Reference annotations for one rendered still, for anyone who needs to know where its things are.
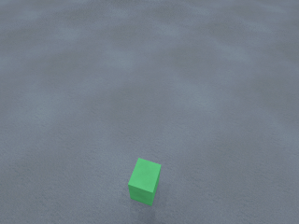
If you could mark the carton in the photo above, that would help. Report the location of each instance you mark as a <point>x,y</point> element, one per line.
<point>144,181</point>

